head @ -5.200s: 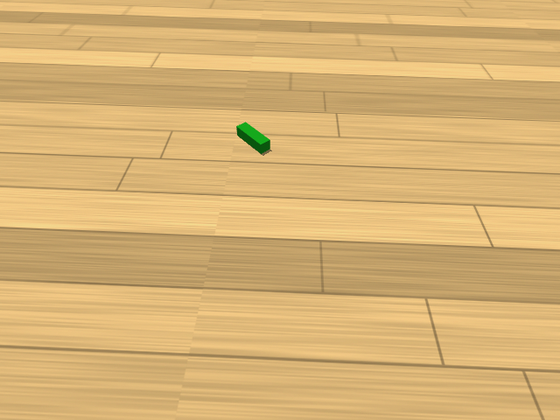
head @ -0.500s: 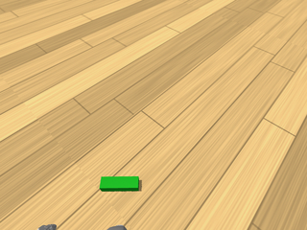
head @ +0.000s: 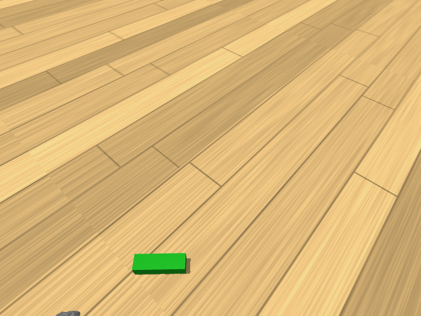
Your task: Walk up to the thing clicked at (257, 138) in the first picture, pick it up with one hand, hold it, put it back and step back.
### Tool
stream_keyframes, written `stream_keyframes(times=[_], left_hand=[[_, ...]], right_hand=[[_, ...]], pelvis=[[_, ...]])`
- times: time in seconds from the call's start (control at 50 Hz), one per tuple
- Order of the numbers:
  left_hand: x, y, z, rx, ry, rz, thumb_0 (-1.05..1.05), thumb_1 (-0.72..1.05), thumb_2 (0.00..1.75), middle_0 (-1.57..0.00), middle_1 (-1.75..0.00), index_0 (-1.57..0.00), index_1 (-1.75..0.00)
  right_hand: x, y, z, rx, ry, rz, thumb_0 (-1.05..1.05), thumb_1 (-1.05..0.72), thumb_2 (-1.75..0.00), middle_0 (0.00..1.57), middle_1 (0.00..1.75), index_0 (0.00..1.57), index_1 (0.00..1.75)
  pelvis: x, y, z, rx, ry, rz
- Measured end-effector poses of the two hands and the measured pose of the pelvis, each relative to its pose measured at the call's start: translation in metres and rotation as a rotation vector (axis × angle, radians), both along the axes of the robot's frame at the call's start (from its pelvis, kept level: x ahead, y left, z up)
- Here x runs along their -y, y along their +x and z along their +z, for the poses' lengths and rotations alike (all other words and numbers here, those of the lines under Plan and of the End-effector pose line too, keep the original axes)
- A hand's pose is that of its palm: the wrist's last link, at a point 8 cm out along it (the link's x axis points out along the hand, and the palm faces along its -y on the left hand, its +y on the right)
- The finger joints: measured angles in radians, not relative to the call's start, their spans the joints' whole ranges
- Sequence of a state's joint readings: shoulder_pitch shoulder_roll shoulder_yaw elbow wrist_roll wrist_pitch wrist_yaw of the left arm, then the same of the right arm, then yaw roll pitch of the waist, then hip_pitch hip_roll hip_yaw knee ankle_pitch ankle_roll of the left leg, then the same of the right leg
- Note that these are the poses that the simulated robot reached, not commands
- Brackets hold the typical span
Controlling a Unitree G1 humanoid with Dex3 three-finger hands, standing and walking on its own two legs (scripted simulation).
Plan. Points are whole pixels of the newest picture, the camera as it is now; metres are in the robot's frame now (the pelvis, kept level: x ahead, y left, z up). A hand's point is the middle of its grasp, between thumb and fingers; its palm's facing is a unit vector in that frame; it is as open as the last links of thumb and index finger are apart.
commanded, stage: walk up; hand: left
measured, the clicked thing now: (160, 263) +0.44 +0.23 -0.74
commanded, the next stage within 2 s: none
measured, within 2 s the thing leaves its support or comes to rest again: neither
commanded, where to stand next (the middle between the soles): +0.04 -0.02 m, yaw +3 degrees
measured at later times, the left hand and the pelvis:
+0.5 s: hand out of the picture +0.09 +0.26 -0.15, palm faces -0.02 -0.95 -0.32, open 7.4 cm; pelvis +0.01 +0.00 +0.01, yaw +0 degrees
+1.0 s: hand out of the picture -0.01 +0.23 -0.14, palm faces +0.00 -0.85 -0.52, open 7.4 cm; pelvis -0.06 -0.06 -0.02, yaw +1 degrees
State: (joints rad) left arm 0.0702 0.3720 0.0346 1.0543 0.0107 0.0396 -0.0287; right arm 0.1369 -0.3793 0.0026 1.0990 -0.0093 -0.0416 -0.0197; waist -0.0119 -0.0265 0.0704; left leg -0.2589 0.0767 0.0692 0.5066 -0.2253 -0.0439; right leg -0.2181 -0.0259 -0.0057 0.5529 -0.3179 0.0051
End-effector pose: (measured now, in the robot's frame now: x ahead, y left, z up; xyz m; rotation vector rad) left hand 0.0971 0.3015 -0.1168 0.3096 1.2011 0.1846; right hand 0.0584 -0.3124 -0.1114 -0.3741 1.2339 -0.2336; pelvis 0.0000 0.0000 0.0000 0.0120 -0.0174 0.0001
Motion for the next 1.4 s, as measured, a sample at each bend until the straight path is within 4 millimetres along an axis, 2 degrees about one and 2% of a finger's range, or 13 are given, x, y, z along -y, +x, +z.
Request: stream_keyframes(times=[0.28,0.54,0.62,0.72,0.8,0.86,0.92,1.0,1.12,1.22,1.26,1.3,1.4], left_hand=[[-0.001,-0.003,0.002,-0.012,-0.007,0.013,0.01,0.90,0.90,-0.20,-0.30,-0.20,-0.30],[-0.004,-0.008,0.003,-0.028,-0.011,0.012,0.01,0.90,0.90,-0.20,-0.30,-0.20,-0.30],[-0.008,-0.005,0.002,-0.024,0.019,0.003,0.01,0.90,0.90,-0.20,-0.30,-0.20,-0.30],[0.006,-0.012,0.000,0.003,0.048,-0.016,0.01,0.91,0.90,-0.20,-0.30,-0.20,-0.30],[0.030,-0.036,-0.011,0.004,0.092,-0.026,0.01,0.91,0.90,-0.20,-0.30,-0.20,-0.30],[0.049,-0.065,-0.010,-0.047,0.116,-0.039,0.01,0.91,0.90,-0.20,-0.30,-0.20,-0.30],[0.055,-0.090,0.001,-0.074,0.147,-0.016,0.01,0.90,0.89,-0.21,-0.30,-0.20,-0.30],[0.041,-0.114,0.021,-0.037,0.214,0.040,0.01,0.90,0.89,-0.21,-0.30,-0.21,-0.30],[-0.003,-0.145,0.042,0.002,0.291,0.093,0.01,0.90,0.89,-0.21,-0.30,-0.21,-0.30],[-0.051,-0.161,0.034,-0.028,0.299,0.102,0.01,0.90,0.89,-0.21,-0.30,-0.20,-0.30],[-0.068,-0.160,0.021,-0.058,0.297,0.104,0.01,0.90,0.89,-0.21,-0.30,-0.20,-0.30],[-0.075,-0.151,0.014,-0.077,0.280,0.111,0.01,0.90,0.89,-0.21,-0.30,-0.20,-0.30],[-0.070,-0.105,0.003,-0.022,0.179,0.061,0.01,0.90,0.90,-0.20,-0.30,-0.20,-0.30]], right_hand=[[-0.006,0.031,0.008,0.061,0.006,0.016,0.00,-0.90,-0.89,0.20,0.30,0.20,0.30],[-0.012,0.027,0.009,0.052,0.009,0.007,0.00,-0.90,-0.89,0.21,0.30,0.20,0.30],[0.006,0.010,0.010,0.053,-0.042,-0.005,0.00,-0.90,-0.89,0.21,0.30,0.21,0.30],[0.053,-0.018,0.007,0.030,-0.115,0.004,0.00,-0.89,-0.89,0.21,0.30,0.21,0.30],[0.095,-0.029,-0.012,0.029,-0.113,-0.009,0.00,-0.89,-0.89,0.21,0.30,0.21,0.30],[0.104,-0.033,-0.023,0.026,-0.078,-0.041,0.00,-0.90,-0.89,0.20,0.30,0.20,0.30],[0.099,-0.037,-0.030,0.014,-0.023,-0.024,0.00,-0.90,-0.89,0.20,0.30,0.20,0.29],[0.084,-0.045,-0.039,-0.032,0.043,0.017,0.00,-0.90,-0.89,0.20,0.30,0.20,0.29],[0.050,-0.038,-0.044,-0.052,0.109,0.072,0.00,-0.90,-0.89,0.20,0.30,0.20,0.29],[0.017,-0.011,-0.036,0.011,0.100,0.117,0.01,-0.90,-0.89,0.20,0.30,0.20,0.30],[0.005,-0.003,-0.032,0.064,0.077,0.119,0.00,-0.90,-0.89,0.20,0.30,0.20,0.30],[-0.004,-0.002,-0.026,0.099,0.066,0.110,0.00,-0.90,-0.89,0.20,0.30,0.20,0.30],[-0.018,-0.011,-0.006,0.094,0.019,0.086,0.00,-0.90,-0.89,0.21,0.30,0.20,0.30]], pelvis=[[-0.002,0.004,0.005,0.004,-0.006,-0.001],[-0.003,0.003,0.007,-0.002,-0.004,-0.004],[0.010,-0.014,0.002,-0.007,0.001,-0.009],[0.036,-0.034,-0.010,-0.009,0.008,-0.024],[0.060,-0.046,-0.029,0.002,-0.006,-0.036],[0.066,-0.053,-0.030,0.008,-0.004,-0.036],[0.065,-0.057,-0.024,0.002,-0.009,-0.022],[0.062,-0.058,-0.021,0.011,-0.009,0.014],[0.044,-0.056,-0.021,0.020,-0.007,0.062],[0.012,-0.048,-0.029,0.016,-0.011,0.083],[-0.001,-0.045,-0.035,0.026,0.019,0.064],[-0.011,-0.041,-0.034,0.026,0.006,0.063],[-0.021,-0.028,-0.022,0.032,0.000,0.062]])
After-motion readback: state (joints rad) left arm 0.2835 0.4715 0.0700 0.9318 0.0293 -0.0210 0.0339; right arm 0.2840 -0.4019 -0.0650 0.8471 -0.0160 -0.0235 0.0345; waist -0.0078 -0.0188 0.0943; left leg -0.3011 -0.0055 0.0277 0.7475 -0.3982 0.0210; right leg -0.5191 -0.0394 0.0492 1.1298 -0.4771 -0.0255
